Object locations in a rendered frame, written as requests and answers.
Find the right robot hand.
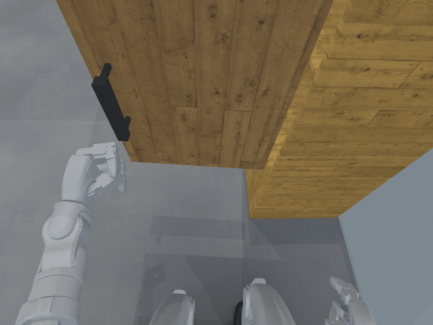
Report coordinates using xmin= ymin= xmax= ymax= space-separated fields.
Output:
xmin=325 ymin=276 xmax=377 ymax=325

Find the right robot shin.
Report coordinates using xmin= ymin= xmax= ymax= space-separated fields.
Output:
xmin=242 ymin=278 xmax=266 ymax=325

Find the handle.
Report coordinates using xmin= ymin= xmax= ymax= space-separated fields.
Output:
xmin=91 ymin=63 xmax=131 ymax=142

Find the robot left forearm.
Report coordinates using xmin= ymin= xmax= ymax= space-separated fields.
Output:
xmin=15 ymin=200 xmax=93 ymax=325

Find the robot shin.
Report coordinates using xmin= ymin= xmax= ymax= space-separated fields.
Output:
xmin=173 ymin=289 xmax=186 ymax=295
xmin=242 ymin=278 xmax=266 ymax=325

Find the left robot shin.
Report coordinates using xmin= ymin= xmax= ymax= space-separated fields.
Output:
xmin=173 ymin=289 xmax=186 ymax=295

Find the cupboard door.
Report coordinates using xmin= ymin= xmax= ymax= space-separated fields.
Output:
xmin=56 ymin=0 xmax=334 ymax=170

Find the left robot hand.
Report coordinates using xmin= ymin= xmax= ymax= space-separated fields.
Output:
xmin=61 ymin=142 xmax=127 ymax=208

